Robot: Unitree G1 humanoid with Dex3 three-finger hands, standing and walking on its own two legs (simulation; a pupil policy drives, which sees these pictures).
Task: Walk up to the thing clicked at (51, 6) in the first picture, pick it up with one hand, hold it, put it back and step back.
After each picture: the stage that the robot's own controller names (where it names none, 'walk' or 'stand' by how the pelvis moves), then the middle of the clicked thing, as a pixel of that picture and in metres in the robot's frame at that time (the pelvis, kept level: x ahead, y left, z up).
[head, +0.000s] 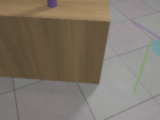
stand; out of the picture +1.07 +0.24 +0.07
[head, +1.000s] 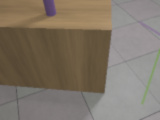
walk; out of the picture +0.97 +0.27 +0.07
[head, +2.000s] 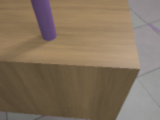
walk; (43, 14) +0.62 +0.21 +0.10
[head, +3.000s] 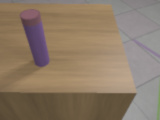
stand; (37, 41) +0.52 +0.21 +0.07
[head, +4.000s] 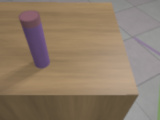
stand; (36, 42) +0.51 +0.20 +0.06
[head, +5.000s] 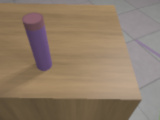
stand; (39, 45) +0.50 +0.19 +0.06
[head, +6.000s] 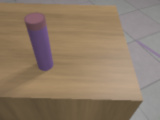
stand; (41, 45) +0.50 +0.19 +0.06
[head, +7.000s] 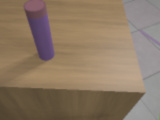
rise first; (41, 34) +0.52 +0.19 +0.07
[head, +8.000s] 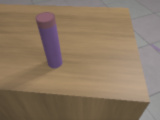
rise first; (50, 43) +0.52 +0.18 +0.07
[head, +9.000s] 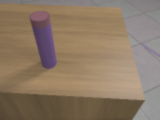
go down; (45, 42) +0.52 +0.17 +0.07
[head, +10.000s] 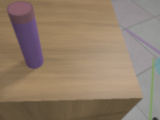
go down; (28, 40) +0.48 +0.17 +0.09
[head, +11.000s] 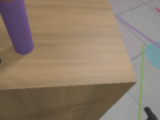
close in; (16, 22) +0.51 +0.18 +0.11
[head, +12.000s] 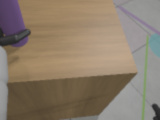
close; (8, 12) +0.52 +0.19 +0.13
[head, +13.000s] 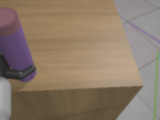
lift; (16, 51) +0.40 +0.19 +0.12
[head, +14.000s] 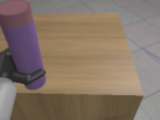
lift; (26, 52) +0.32 +0.16 +0.23
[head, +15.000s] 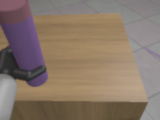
hold; (26, 49) +0.33 +0.16 +0.23
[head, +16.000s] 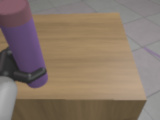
hold; (27, 50) +0.32 +0.16 +0.23
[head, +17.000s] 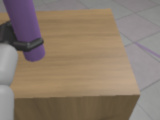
crouch; (24, 22) +0.41 +0.16 +0.26
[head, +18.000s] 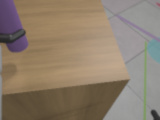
lower; (4, 14) +0.51 +0.18 +0.17
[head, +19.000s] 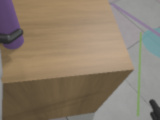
lower; (1, 12) +0.51 +0.18 +0.14
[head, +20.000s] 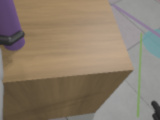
lower; (3, 14) +0.51 +0.18 +0.13
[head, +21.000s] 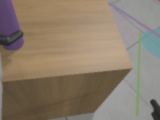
lower; (2, 14) +0.51 +0.18 +0.14
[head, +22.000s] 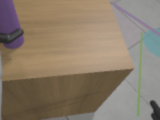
lower; (2, 12) +0.51 +0.18 +0.14
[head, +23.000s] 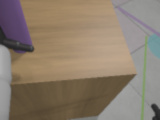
withdraw; (11, 19) +0.50 +0.17 +0.13
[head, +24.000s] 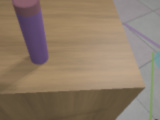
sink last; (34, 34) +0.48 +0.15 +0.11
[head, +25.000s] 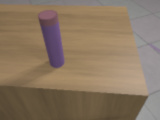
stand; (53, 41) +0.52 +0.17 +0.09
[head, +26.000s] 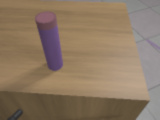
stand; (51, 44) +0.49 +0.16 +0.07
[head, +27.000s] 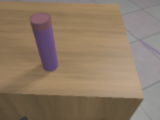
stand; (46, 45) +0.49 +0.17 +0.07
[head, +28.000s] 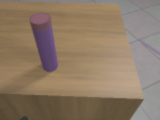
stand; (46, 45) +0.49 +0.17 +0.07
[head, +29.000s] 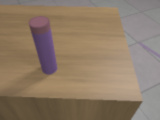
walk; (45, 48) +0.49 +0.17 +0.07
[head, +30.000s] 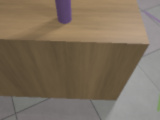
walk; out of the picture +0.70 +0.12 +0.09
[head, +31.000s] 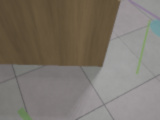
walk; out of the picture +1.06 +0.19 +0.09
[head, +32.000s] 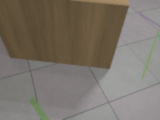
stand; out of the picture +1.21 +0.10 +0.08
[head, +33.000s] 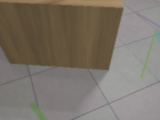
stand; out of the picture +1.21 +0.10 +0.06
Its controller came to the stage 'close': yes
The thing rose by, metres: 0.20
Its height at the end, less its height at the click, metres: +0.00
